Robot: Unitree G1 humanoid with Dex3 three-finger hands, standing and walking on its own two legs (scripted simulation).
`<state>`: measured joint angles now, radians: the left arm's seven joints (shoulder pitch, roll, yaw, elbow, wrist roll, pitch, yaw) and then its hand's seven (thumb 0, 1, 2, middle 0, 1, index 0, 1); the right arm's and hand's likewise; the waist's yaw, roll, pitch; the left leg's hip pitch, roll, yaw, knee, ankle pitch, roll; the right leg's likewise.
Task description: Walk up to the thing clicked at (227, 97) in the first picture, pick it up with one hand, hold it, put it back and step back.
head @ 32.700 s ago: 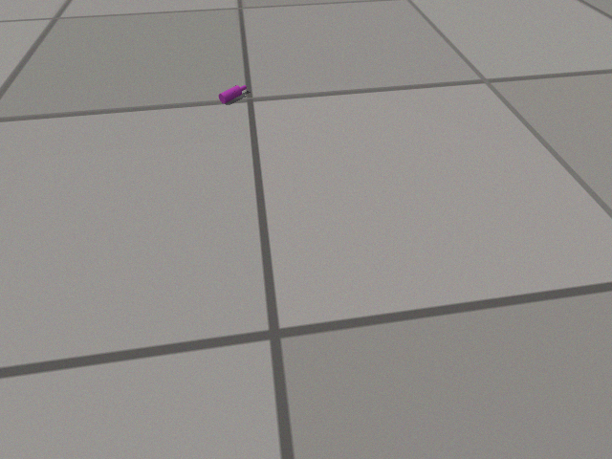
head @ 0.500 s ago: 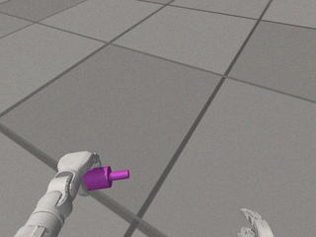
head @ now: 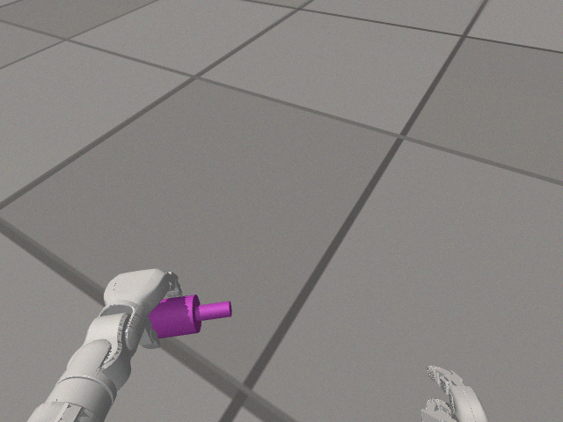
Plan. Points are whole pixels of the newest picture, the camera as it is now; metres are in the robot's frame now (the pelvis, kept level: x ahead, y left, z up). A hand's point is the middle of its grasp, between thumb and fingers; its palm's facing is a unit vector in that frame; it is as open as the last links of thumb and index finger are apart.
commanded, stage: hold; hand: left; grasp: from above
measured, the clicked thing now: (173, 316) +0.31 +0.19 -0.07
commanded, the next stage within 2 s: crouch in 0.18 s
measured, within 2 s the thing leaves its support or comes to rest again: neither
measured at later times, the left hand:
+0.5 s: hand (148, 324) +0.29 +0.23 -0.06, palm faces -0.46 -0.06 -0.89, open 9.1 cm
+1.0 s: hand (180, 338) +0.35 +0.24 -0.27, palm faces -0.41 +0.03 -0.91, open 9.1 cm
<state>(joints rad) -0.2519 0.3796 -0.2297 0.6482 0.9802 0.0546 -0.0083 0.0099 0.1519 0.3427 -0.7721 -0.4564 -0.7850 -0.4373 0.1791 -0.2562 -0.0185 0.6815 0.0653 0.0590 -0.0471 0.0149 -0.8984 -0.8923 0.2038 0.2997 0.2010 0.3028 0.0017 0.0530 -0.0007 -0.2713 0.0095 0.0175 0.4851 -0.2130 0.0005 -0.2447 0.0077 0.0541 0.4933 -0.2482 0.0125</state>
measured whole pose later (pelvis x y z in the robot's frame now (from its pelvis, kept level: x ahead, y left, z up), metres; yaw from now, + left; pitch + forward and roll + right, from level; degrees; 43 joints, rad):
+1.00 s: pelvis -0.04 +0.01 -0.15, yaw +0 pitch +27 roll -3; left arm -0.64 0.41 -0.09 1.21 1.16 -0.02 0.39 0.01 0.16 0.34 -0.77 -0.45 -0.78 -0.43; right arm 0.26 -0.28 -0.07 0.74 -0.03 0.00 -0.01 0.01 -0.89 -0.89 0.20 0.30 0.20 0.30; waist -0.12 0.04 -0.18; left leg -1.35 0.02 -0.03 1.41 -0.52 0.01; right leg -1.29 0.03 0.01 1.38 -0.55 0.03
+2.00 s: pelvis -0.07 +0.00 -0.39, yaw -5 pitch +36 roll -7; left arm -0.93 0.68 0.11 1.43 1.25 -0.17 0.42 0.01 0.14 0.37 -0.79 -0.41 -0.81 -0.39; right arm 0.16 -0.25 0.03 0.75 -0.14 -0.06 0.12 0.01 -0.91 -0.89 0.21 0.30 0.20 0.30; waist -0.22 0.00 -0.08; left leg -2.22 0.02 -0.12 2.24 -0.66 -0.01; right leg -2.13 0.07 -0.07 2.20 -0.71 0.03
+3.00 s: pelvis -0.06 +0.00 -0.46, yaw -10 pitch +32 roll -10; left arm -0.98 0.84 0.16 1.55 1.24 -0.17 0.50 0.01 0.17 0.28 -0.85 -0.30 -0.87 -0.28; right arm 0.09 -0.27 0.15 0.73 -0.18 -0.09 0.16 0.01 -0.90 -0.89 0.21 0.30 0.20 0.30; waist -0.28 -0.06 0.06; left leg -2.36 0.03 -0.19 2.48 -0.70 -0.02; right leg -2.26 0.10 -0.13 2.39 -0.72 0.04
